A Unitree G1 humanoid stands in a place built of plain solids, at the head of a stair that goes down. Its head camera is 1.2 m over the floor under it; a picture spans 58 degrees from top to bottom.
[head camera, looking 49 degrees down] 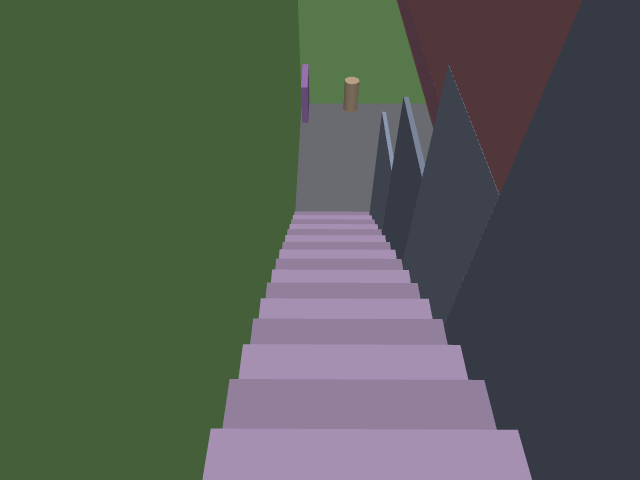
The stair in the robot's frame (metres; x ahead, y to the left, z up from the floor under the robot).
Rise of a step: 0.17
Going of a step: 0.23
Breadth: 0.93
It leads straight ahead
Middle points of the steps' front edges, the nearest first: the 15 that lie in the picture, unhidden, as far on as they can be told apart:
0.43 -0.13 -0.17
0.65 -0.13 -0.33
0.88 -0.14 -0.50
1.11 -0.14 -0.66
1.33 -0.14 -0.83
1.56 -0.14 -0.99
1.78 -0.14 -1.16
2.01 -0.14 -1.32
2.23 -0.14 -1.49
2.46 -0.14 -1.65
2.68 -0.14 -1.82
2.91 -0.14 -1.98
3.14 -0.14 -2.15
3.36 -0.15 -2.31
3.59 -0.15 -2.48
